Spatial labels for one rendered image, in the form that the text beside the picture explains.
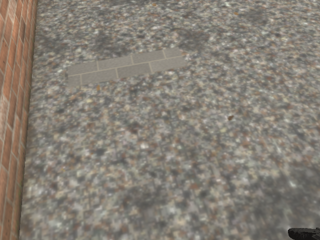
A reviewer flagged robot right hand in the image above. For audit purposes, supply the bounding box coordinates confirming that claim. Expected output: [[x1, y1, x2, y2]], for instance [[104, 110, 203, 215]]
[[288, 227, 320, 240]]

